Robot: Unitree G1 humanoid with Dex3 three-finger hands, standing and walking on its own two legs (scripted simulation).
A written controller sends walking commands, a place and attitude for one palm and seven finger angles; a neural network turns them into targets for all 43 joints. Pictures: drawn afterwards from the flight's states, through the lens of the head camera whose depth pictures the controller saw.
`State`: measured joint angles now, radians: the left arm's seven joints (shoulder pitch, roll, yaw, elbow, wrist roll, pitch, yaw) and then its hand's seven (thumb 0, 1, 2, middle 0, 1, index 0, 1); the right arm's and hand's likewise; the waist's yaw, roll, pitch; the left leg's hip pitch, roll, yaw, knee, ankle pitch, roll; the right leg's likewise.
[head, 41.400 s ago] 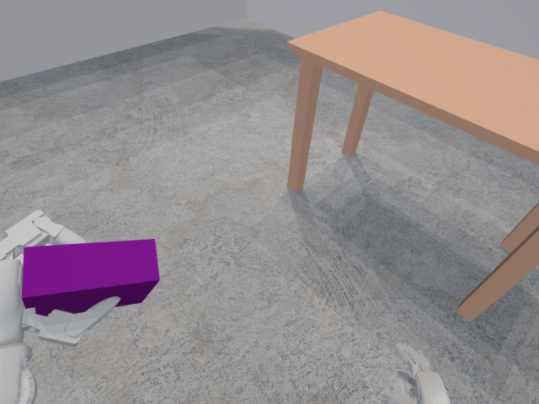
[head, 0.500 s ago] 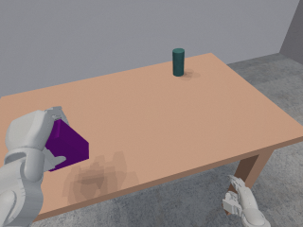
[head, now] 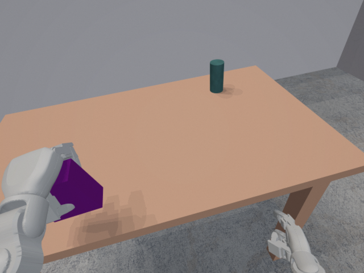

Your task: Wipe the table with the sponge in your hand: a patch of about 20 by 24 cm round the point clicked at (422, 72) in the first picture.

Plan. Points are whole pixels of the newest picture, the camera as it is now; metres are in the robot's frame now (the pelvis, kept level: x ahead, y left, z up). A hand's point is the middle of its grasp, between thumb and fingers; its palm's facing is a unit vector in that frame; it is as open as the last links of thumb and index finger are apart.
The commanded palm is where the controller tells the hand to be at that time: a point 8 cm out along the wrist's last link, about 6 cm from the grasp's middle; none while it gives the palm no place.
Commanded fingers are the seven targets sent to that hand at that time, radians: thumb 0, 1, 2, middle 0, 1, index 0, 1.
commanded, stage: bring the sponge back beside the body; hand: left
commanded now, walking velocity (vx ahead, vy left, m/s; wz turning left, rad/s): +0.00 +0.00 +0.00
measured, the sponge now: (68, 196) +0.20 +0.28 +0.11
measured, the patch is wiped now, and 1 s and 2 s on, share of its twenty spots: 0.95 0.95 0.95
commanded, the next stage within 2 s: step back with the hand held close in 0.44 s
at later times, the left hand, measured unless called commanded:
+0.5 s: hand (53, 186) +0.19 +0.28 +0.16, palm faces +0.19 -0.15 -0.97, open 9.3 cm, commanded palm +0.15 +0.28 +0.23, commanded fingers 0.00 0.10 1.30 -1.20 -1.60 -1.20 -1.60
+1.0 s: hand (56, 167) +0.21 +0.27 +0.19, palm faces +0.41 -0.82 -0.41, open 9.3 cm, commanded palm +0.15 +0.31 +0.22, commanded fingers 0.00 0.10 1.30 -1.20 -1.60 -1.20 -1.60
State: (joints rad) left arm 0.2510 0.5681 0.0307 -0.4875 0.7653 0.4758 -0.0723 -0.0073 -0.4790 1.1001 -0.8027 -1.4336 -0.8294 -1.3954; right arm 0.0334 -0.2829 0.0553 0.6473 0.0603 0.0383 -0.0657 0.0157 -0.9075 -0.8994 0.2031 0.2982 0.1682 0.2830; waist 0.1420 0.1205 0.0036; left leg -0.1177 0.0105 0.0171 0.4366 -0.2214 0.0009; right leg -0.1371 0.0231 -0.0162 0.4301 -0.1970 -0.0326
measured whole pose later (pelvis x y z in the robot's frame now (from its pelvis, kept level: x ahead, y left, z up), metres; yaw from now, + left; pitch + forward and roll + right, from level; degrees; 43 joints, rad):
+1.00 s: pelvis -0.01 +0.02 -0.01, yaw +1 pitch +2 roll -2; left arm 0.45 0.45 0.43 -0.60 -0.08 -0.11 0.14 -0.01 -0.48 1.10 -0.80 -1.43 -0.83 -1.40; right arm 0.27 -0.25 0.02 0.59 0.03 0.00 -0.08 0.02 -0.91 -0.90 0.20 0.30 0.20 0.30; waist -0.03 0.00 -0.04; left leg -0.39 -0.02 -0.02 0.64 -0.29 0.03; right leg -0.37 0.01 -0.03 0.57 -0.23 0.00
